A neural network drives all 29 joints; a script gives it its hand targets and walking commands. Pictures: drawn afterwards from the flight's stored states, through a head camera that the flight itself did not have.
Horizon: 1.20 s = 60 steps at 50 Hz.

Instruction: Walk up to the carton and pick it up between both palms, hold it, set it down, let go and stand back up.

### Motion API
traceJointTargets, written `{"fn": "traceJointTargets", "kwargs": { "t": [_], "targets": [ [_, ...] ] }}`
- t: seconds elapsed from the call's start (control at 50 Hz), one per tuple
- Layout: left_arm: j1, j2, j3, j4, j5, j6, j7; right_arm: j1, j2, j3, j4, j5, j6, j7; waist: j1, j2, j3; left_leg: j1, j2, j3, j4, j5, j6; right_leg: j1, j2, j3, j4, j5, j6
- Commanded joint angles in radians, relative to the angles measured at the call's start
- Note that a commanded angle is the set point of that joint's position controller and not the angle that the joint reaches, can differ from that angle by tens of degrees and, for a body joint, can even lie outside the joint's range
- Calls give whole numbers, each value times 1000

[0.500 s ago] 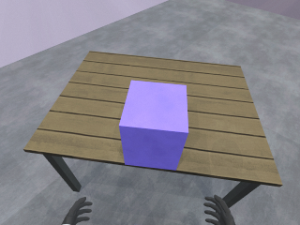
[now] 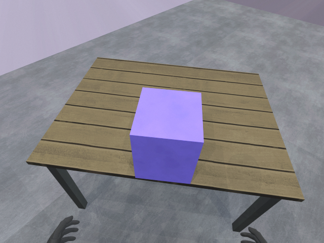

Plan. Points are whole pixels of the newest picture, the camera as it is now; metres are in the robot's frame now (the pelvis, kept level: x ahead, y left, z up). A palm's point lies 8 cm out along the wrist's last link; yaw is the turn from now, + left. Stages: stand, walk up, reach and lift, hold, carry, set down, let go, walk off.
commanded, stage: stand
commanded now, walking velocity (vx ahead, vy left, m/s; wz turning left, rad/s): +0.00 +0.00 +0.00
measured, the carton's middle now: (167, 136) +0.47 -0.02 -0.07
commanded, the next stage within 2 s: none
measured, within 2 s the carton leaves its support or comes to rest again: neither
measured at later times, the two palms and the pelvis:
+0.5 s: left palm out of the picture +0.12 +0.27 -0.10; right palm out of the picture +0.10 -0.25 -0.11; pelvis -0.01 +0.00 +0.00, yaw +0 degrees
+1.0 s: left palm out of the picture +0.09 +0.27 -0.11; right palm out of the picture +0.08 -0.25 -0.11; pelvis -0.02 +0.00 +0.00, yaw +0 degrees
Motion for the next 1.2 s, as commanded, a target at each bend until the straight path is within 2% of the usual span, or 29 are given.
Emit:
{"fn": "traceJointTargets", "kwargs": {
  "t": [0.0,0.02,0.08,0.1,0.22,0.24,0.28,0.3,0.34,0.36,0.38,0.42,0.5,0.52,0.54,0.58,0.6,0.62,0.66,0.72,0.78,0.84,0.98,1.0,1.04,1.06,1.14,1.16,1.18],
  "targets": [
    [-47,261,57,23,8,-57,-9,-28,-239,-63,-70,-89,-24,-4,42,51,-138,27,69,-53,-67,193,69,151,-154,192,-109,245,12],
    [-41,237,51,4,-8,-60,-14,-49,-240,-64,-96,-98,-33,-7,58,101,-161,46,67,-70,-52,241,74,161,-154,188,-96,259,14],
    [-32,218,44,34,-9,-51,-10,-3,-280,-71,-62,-95,-32,-8,41,44,-125,73,83,-65,-42,282,74,142,-143,175,-106,317,15],
    [-5,230,45,39,-13,-53,-8,-9,-277,-78,-56,-101,-30,-11,46,82,-135,42,82,-70,-50,298,82,183,-146,155,-92,329,5],
    [-21,217,37,63,-10,-54,-9,-20,-261,-66,-55,-98,-20,-10,43,65,-124,20,82,-68,-73,182,68,150,-145,168,-124,234,13],
    [-10,233,31,56,-18,-56,-9,-31,-264,-63,-48,-98,-19,-15,71,66,-84,29,87,-74,-56,161,78,101,-155,187,-134,194,20],
    [-5,243,37,72,2,-60,-3,-3,-263,-68,-39,-102,-24,-13,30,75,-135,50,85,-79,-74,201,79,133,-154,188,-114,221,-5],
    [-41,222,32,74,-8,-56,-8,-45,-269,-67,-50,-106,-36,-9,51,138,-131,19,94,-80,-86,154,71,135,-155,179,-127,164,-7],
    [-23,257,45,61,-2,-55,-9,-19,-261,-62,-32,-100,-22,-9,63,147,-94,23,84,-63,-71,187,66,108,-149,186,-135,141,7],
    [16,253,40,88,-14,-61,-10,37,-238,-62,-25,-93,-24,-10,44,91,-111,21,72,-62,-51,194,74,148,-152,194,-136,222,35],
    [-8,248,24,90,-3,-59,-6,4,-262,-61,-18,-94,-30,-11,24,51,-109,52,81,-69,-77,192,70,125,-156,175,-118,242,10],
    [-23,216,14,80,-11,-59,-9,13,-267,-51,-16,-88,-22,-16,46,110,-117,26,92,-79,-65,181,72,132,-161,198,-135,181,-3],
    [-35,239,33,77,-7,-56,-1,10,-253,-70,-18,-84,-23,-4,37,60,-138,28,63,-47,-65,161,64,174,-173,210,-154,250,31],
    [15,244,25,100,-19,-57,-2,16,-255,-60,-1,-91,-25,-1,61,47,-117,32,78,-71,-63,187,74,142,-168,200,-150,270,18],
    [-2,258,30,112,-22,-61,-2,14,-295,-79,-7,-92,-29,-3,24,131,-120,60,93,-72,-91,206,76,116,-160,193,-130,225,-3],
    [-5,238,21,104,-16,-51,-4,-44,-311,-81,-4,-100,-30,-12,60,175,-117,26,103,-90,-121,189,78,121,-132,178,-120,176,4],
    [-8,261,29,103,-12,-59,-1,-17,-282,-76,8,-100,-24,-10,45,104,-110,50,116,-111,-137,173,83,111,-136,157,-101,124,1],
    [-14,264,33,119,-12,-57,-3,-27,-291,-75,10,-89,-28,-8,39,160,-79,51,113,-99,-157,146,81,91,-129,172,-109,118,-9],
    [2,231,12,107,-9,-61,-7,-25,-282,-72,-15,-92,-30,-15,47,100,-114,70,100,-82,-109,191,77,123,-147,172,-121,164,-8],
    [-11,220,14,130,-26,-59,-16,-40,-281,-64,4,-88,-33,-6,43,166,-110,40,117,-90,-131,178,75,107,-147,159,-134,150,-7],
    [-6,250,10,129,-11,-62,-10,-58,-269,-65,9,-94,-27,-10,46,42,-92,48,98,-96,-122,171,81,113,-158,175,-143,192,-8],
    [-16,248,12,134,-6,-64,-12,-27,-287,-83,16,-92,-30,-8,36,116,-70,14,87,-73,-100,118,80,101,-168,191,-165,122,-16],
    [-3,268,10,147,-7,-60,-12,-16,-274,-74,44,-95,-16,-2,34,81,-98,54,89,-77,-133,73,77,62,-166,209,-198,-54,-13],
    [13,239,3,144,-15,-57,-10,-65,-303,-84,46,-95,-24,0,59,148,-57,28,89,-83,-130,112,77,91,-157,192,-193,34,-9],
    [-12,236,0,128,-9,-57,-11,-23,-283,-73,42,-92,-34,-5,35,72,-71,34,99,-85,-124,100,67,71,-165,193,-179,25,-13],
    [-16,250,4,154,-19,-58,-8,2,-323,-79,65,-95,-27,0,41,144,-17,18,82,-84,-138,93,63,45,-148,194,-196,26,-6],
    [-34,272,15,158,-11,-63,-3,-27,-281,-79,60,-88,-26,6,22,123,-109,46,106,-98,-161,98,71,125,-146,173,-163,94,-9],
    [-6,269,4,147,-18,-63,0,-48,-278,-71,53,-95,-26,6,55,119,-44,-12,99,-90,-155,123,71,120,-149,178,-159,111,-1],
    [-9,278,8,161,-11,-66,-1,-24,-265,-69,53,-82,-29,7,16,104,-84,42,92,-92,-162,70,62,82,-161,182,-181,15,-10]
  ]
}}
